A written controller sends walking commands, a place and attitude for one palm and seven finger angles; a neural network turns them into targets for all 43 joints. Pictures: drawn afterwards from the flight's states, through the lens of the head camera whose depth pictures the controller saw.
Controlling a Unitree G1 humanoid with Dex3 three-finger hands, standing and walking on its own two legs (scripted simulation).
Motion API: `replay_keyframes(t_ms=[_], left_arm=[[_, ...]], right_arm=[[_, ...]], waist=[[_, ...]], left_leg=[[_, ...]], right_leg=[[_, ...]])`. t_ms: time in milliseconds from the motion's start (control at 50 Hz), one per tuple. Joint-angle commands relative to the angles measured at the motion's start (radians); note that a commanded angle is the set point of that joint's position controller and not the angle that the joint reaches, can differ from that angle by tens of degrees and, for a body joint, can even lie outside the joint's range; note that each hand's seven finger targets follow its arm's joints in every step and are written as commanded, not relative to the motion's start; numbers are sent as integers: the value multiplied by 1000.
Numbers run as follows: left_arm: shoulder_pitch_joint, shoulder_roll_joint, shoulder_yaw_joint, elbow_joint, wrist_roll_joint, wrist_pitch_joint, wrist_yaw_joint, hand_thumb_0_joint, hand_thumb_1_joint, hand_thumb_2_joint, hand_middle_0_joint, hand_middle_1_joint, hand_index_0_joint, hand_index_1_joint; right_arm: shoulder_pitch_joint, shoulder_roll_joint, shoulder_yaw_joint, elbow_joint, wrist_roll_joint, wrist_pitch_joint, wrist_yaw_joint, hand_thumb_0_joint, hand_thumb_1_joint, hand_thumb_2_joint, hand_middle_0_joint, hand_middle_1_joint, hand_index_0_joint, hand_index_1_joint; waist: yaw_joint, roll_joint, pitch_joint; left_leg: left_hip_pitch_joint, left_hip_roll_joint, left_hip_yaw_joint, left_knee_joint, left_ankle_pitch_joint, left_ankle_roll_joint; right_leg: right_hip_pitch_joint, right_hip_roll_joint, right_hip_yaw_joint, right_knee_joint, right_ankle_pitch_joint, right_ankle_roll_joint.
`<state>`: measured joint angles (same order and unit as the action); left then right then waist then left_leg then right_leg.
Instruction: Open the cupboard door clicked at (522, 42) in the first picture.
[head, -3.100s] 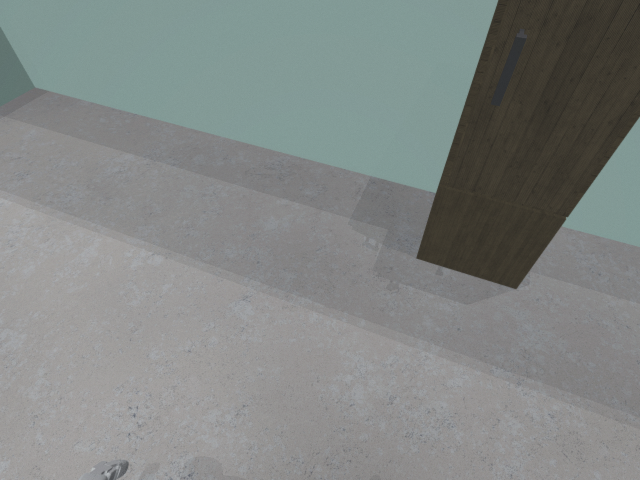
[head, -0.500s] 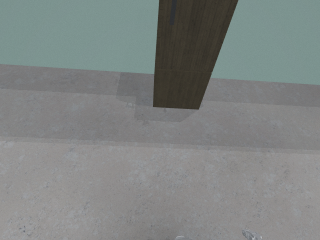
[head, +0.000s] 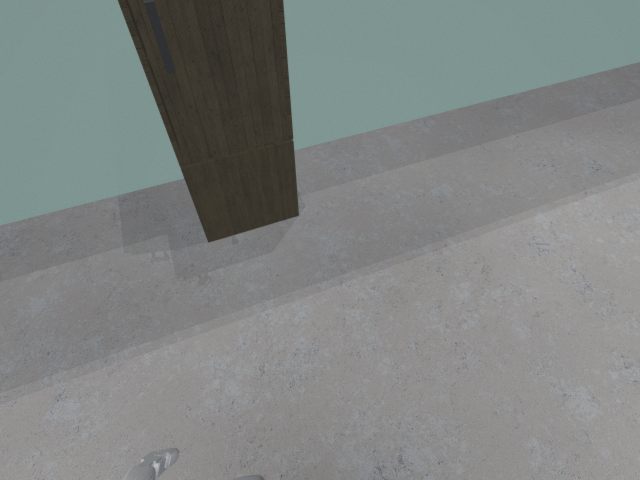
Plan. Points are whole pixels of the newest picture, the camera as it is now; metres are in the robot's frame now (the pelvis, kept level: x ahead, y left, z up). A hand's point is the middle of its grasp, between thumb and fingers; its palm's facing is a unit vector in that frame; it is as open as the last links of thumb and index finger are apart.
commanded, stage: walk to a spot facing it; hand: left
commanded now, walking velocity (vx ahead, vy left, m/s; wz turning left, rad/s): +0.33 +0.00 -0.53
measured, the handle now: (159, 34) +1.02 +0.42 +0.07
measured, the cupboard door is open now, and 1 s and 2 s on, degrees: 0 0 0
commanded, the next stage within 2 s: turn to face it in 0.72 s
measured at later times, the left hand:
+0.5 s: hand (188, 388) +0.27 +0.23 -0.16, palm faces -0.22 -0.96 -0.16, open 7.4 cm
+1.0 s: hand (311, 274) +0.49 +0.04 -0.15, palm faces -0.49 -0.85 -0.21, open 7.4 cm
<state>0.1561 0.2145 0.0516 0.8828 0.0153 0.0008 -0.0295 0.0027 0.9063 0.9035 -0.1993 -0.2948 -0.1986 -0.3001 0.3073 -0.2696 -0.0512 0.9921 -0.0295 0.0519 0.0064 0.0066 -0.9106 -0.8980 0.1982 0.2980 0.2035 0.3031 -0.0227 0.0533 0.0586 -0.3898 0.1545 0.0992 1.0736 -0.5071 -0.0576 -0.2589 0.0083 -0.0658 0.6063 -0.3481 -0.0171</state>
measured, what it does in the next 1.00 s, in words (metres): walks ahead, turning right: left foot, then right foot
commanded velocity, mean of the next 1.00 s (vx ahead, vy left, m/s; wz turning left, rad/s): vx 0.16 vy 0.00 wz -0.33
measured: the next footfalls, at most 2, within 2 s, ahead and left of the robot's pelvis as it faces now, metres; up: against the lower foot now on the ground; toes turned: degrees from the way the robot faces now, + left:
left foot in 0.28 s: +0.22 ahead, +0.14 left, +0.00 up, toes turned -1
right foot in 0.80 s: +0.35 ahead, -0.17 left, +0.00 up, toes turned -34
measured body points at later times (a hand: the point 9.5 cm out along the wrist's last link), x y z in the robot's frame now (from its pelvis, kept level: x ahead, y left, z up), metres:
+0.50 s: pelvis +0.17 +0.05 +0.02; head +0.19 +0.07 +0.47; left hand +0.28 +0.28 -0.14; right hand +0.13 -0.19 -0.11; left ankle +0.18 +0.14 -0.72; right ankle +0.12 -0.08 -0.61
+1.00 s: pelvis +0.30 -0.05 +0.00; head +0.32 -0.07 +0.45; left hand +0.52 +0.09 -0.13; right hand +0.21 -0.27 -0.15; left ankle +0.35 +0.09 -0.66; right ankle +0.32 -0.14 -0.72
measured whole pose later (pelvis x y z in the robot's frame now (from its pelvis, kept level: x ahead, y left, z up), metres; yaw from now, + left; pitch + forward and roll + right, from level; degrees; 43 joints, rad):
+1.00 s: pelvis +0.30 -0.05 +0.00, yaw -28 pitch +0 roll -1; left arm 0.09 0.16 0.03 0.96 0.02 -0.01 0.02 0.00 0.91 0.90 -0.20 -0.29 -0.20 -0.30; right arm 0.24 -0.19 -0.04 0.98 -0.03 0.02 -0.02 0.00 -0.91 -0.90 0.20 0.30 0.20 0.30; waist -0.06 0.03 0.08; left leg -0.49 0.14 0.04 1.12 -0.39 -0.05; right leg -0.35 0.03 -0.14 0.55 -0.19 -0.08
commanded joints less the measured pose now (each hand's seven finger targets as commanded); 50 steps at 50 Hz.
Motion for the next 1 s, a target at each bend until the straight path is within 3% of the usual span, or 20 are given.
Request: replay_keyframes(t_ms=[0,160,220,240,260,280,320,360,400,520,620,680,720,740,760,780,820,860,900,980], left_arm=[[66,210,50,-24,9,-25,29,0,900,900,-200,-300,-200,-300],[110,222,53,26,11,-43,23,0,900,900,-200,-300,-200,-300],[57,203,58,25,7,-35,21,0,900,900,-200,-300,-200,-300],[70,140,51,18,2,-31,16,0,900,900,-200,-300,-200,-300],[128,65,37,3,-9,-26,3,0,900,900,-200,-300,-200,-300],[113,89,38,-8,0,-21,9,0,900,900,-200,-300,-200,-300],[17,93,49,-2,12,-26,-12,0,900,900,-200,-300,-200,-300],[83,57,49,27,18,-9,-23,0,900,900,-200,-300,-200,-300],[124,35,48,46,18,5,-23,0,900,900,-200,-300,-200,-300],[7,5,45,5,22,25,-24,0,900,900,-200,-300,-200,-300],[-139,-11,33,-37,14,18,-22,0,900,900,-200,-300,-200,-300],[-103,12,37,-31,13,8,-16,0,900,900,-200,-300,-200,-300],[57,53,48,11,17,-7,-11,0,900,900,-200,-300,-200,-300],[181,125,65,45,19,-27,-3,0,900,900,-200,-300,-200,-300],[266,254,90,58,14,-41,12,0,900,900,-200,-300,-200,-300],[299,299,94,65,-17,-30,29,0,900,900,-200,-300,-200,-300],[132,225,71,15,-13,-16,46,0,900,900,-200,-300,-200,-300],[15,130,35,-4,-7,-22,58,0,900,900,-200,-300,-200,-300],[-47,99,19,4,5,-29,63,0,900,900,-200,-300,-200,-300],[-33,71,-3,41,6,-28,59,0,900,900,-200,-300,-200,-300]], right_arm=[[-127,-74,-23,-146,-4,-63,7,0,-900,-900,200,300,200,300],[-150,-42,-20,-174,10,-90,18,0,-900,-900,200,300,200,300],[30,-75,-31,-116,13,-108,0,0,-900,-900,200,300,200,300],[169,-155,-49,-74,3,-117,-17,0,-900,-900,200,300,200,300],[268,-264,-66,-54,-12,-119,-23,0,-900,-900,200,300,200,300],[232,-245,-52,-57,-6,-108,-28,0,-900,-900,200,300,200,300],[101,-130,-27,-80,-1,-119,-29,0,-900,-900,200,300,200,300],[29,-61,-11,-78,1,-132,-32,0,-900,-900,200,300,200,300],[49,-32,-7,-60,7,-143,-36,0,-900,-900,200,300,200,300],[123,-13,-13,-3,10,-142,-38,0,-900,-900,200,300,200,300],[156,-31,-23,27,0,-120,-36,0,-900,-900,200,300,200,300],[134,-63,-39,20,2,-106,-35,0,-900,-900,200,300,200,300],[84,-98,-49,-7,10,-100,-31,0,-900,-900,200,300,200,300],[90,-91,-46,-23,18,-98,-22,0,-900,-900,200,300,200,300],[145,-12,-30,-57,32,-97,-13,0,-900,-900,200,300,200,300],[58,-11,-26,-89,31,-86,-29,0,-900,-900,200,300,200,300],[69,-1,-21,-73,22,-71,-36,0,-900,-900,200,300,200,300],[71,16,-7,-26,7,-44,-35,0,-900,-900,200,300,200,300],[158,47,6,15,3,-27,-32,0,-900,-900,200,300,200,300],[126,72,20,17,11,-24,-24,0,-900,-900,200,300,200,300]], waist=[[35,-176,-2],[32,-219,5],[-61,-124,-45],[-113,69,-120],[-118,373,-191],[-98,343,-173],[-58,103,30],[7,86,42],[25,96,-8],[11,56,42],[-31,73,66],[-8,104,13],[77,92,-86],[140,-6,-182],[146,-276,-324],[157,-252,-327],[82,-201,-276],[17,-91,-171],[-44,-100,-166],[-28,-148,-118]], left_leg=[[-237,6,-42,-4,128,-24],[-70,-57,-6,-345,218,-15],[275,-87,17,-545,284,-8],[464,25,-115,-651,162,17],[579,330,-489,-802,-5,101],[465,400,-633,-900,-225,139],[262,319,-456,-929,-181,134],[205,235,-196,-902,70,82],[240,195,-51,-868,291,76],[336,212,73,-861,516,133],[374,211,182,-775,741,150],[403,224,216,-644,930,137],[377,205,256,-404,1027,99],[220,182,241,-165,876,51],[-127,15,214,139,9,-13],[-217,-39,60,345,-172,-19],[-198,1,-78,348,-16,-6],[-106,15,-79,265,86,2],[-31,-1,-73,145,119,5],[45,-38,-54,-113,133,16]], right_leg=[[102,-256,336,-373,13,-161],[50,-212,321,-340,88,-144],[-87,-141,281,-174,77,-93],[-175,-42,217,94,71,-54],[-370,78,51,450,-255,9],[-410,22,132,620,-237,-1],[-450,-64,108,709,-54,-7],[-390,-91,83,682,59,13],[-366,-91,68,670,119,27],[-489,-126,25,523,188,58],[-390,-94,-57,202,146,42],[-262,-42,-92,100,115,4],[-34,10,-127,3,164,-20],[247,-34,-73,-94,311,-43],[560,-343,364,-89,722,-165],[498,-461,512,-129,1093,-247],[327,-403,412,-199,731,-226],[67,-331,273,-265,605,-175],[-29,-278,139,-277,537,-146],[-72,-258,85,-330,322,-140]])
